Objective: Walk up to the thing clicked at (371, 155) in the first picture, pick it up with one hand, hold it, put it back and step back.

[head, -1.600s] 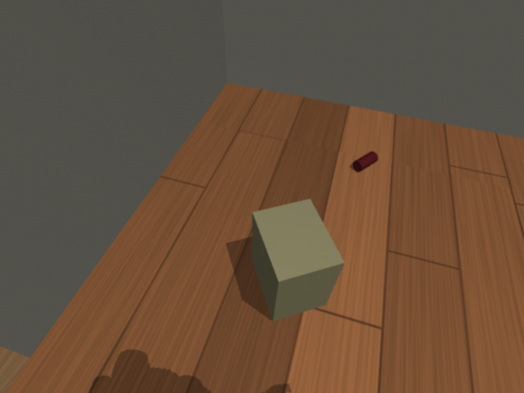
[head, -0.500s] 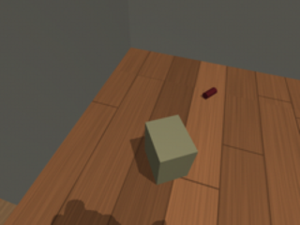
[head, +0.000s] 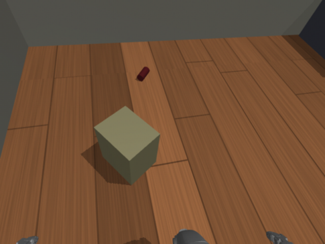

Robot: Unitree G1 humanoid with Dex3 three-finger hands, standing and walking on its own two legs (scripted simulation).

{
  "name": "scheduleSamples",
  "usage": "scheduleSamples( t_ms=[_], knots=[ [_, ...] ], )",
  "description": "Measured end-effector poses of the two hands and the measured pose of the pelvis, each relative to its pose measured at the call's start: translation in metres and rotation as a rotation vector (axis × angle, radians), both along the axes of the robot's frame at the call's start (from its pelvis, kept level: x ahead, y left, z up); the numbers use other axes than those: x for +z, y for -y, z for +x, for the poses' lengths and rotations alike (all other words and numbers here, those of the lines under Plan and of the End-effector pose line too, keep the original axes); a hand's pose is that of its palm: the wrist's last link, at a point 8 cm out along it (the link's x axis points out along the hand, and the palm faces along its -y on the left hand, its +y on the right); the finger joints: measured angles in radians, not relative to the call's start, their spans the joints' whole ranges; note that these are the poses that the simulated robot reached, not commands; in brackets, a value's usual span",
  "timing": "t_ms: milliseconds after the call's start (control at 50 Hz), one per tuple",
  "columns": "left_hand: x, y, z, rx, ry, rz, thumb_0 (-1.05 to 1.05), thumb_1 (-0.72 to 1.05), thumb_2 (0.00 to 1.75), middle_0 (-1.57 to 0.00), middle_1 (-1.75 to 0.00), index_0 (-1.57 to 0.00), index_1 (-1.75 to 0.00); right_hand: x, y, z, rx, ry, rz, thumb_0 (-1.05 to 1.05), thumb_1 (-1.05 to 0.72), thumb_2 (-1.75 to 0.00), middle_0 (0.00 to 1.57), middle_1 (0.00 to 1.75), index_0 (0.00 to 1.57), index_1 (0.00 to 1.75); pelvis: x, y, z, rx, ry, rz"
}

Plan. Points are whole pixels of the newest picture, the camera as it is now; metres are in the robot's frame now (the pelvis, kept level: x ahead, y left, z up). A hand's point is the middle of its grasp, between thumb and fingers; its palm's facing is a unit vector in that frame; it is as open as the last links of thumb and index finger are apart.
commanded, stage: walk up
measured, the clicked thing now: (143, 73) +1.55 +0.05 -0.75
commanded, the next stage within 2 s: none
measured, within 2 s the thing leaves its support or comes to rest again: neither
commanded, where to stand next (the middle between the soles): +0.09 -0.07 m, yaw -71 degrees
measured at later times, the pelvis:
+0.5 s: pelvis +0.04 -0.02 -0.01, yaw -28 degrees
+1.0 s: pelvis +0.08 +0.02 -0.01, yaw -48 degrees
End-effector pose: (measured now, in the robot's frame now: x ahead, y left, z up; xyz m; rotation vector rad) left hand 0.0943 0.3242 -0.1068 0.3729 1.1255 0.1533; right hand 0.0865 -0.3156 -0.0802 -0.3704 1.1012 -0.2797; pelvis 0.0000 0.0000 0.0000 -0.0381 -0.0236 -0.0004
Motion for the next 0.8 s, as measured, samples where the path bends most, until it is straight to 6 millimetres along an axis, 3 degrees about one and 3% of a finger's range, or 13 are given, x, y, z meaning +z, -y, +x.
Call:
scheduleSamples(
  t_ms=[120, 220, 300, 360, 440, 600, 700, 800],
  knots=[
    [0.010, 0.012, 0.053, -0.181, -0.004, 0.023, 0.00, 0.91, 0.90, -0.20, -0.30, -0.20, -0.29, -0.012, 0.007, -0.059, -0.134, 0.011, 0.023, 0.01, -0.91, -0.90, 0.21, 0.30, 0.20, 0.30, -0.005, -0.005, 0.002, -0.141, 0.002, 0.027],
    [0.017, 0.051, 0.107, -0.340, 0.036, 0.040, 0.01, 0.91, 0.90, -0.20, -0.30, -0.20, -0.29, -0.031, 0.017, -0.109, -0.245, -0.023, 0.053, 0.01, -0.91, -0.90, 0.21, 0.30, 0.20, 0.30, -0.012, 0.003, 0.006, -0.232, -0.008, 0.043],
    [0.021, 0.087, 0.141, -0.430, 0.117, 0.050, 0.00, 0.91, 0.90, -0.20, -0.30, -0.20, -0.29, -0.051, 0.027, -0.136, -0.330, -0.064, 0.083, 0.01, -0.91, -0.90, 0.21, 0.30, 0.20, 0.30, -0.022, 0.016, 0.010, -0.282, 0.002, 0.012],
    [0.024, 0.106, 0.152, -0.460, 0.151, 0.034, 0.00, 0.91, 0.90, -0.20, -0.30, -0.20, -0.29, -0.051, 0.024, -0.138, -0.363, -0.069, 0.109, 0.01, -0.91, -0.90, 0.20, 0.30, 0.20, 0.29, -0.019, 0.022, 0.016, -0.358, 0.018, 0.034],
    [0.022, 0.121, 0.158, -0.493, 0.118, 0.014, 0.00, 0.90, 0.90, -0.20, -0.30, -0.20, -0.29, -0.040, 0.024, -0.127, -0.388, -0.001, 0.106, 0.01, -0.91, -0.90, 0.20, 0.30, 0.20, 0.29, -0.013, 0.025, 0.027, -0.429, 0.023, 0.033],
    [-0.002, 0.126, 0.197, -0.596, 0.073, -0.010, 0.00, 0.90, 0.90, -0.20, -0.30, -0.21, -0.30, -0.025, 0.023, -0.110, -0.483, 0.067, -0.004, 0.01, -0.91, -0.90, 0.20, 0.30, 0.20, 0.30, -0.023, 0.010, 0.056, -0.558, 0.009, 0.012],
    [-0.028, 0.125, 0.238, -0.637, 0.061, -0.019, 0.01, 0.90, 0.90, -0.20, -0.30, -0.20, -0.30, -0.016, -0.002, -0.111, -0.536, 0.077, -0.066, 0.01, -0.91, -0.90, 0.20, 0.30, 0.20, 0.29, -0.032, -0.004, 0.071, -0.637, 0.013, 0.026],
    [-0.029, 0.135, 0.257, -0.742, -0.005, -0.034, 0.01, 0.91, 0.90, -0.20, -0.30, -0.20, -0.29, 0.005, -0.032, -0.134, -0.623, 0.052, -0.072, 0.01, -0.91, -0.90, 0.21, 0.30, 0.20, 0.30, -0.016, -0.014, 0.076, -0.725, 0.003, -0.013]
  ],
)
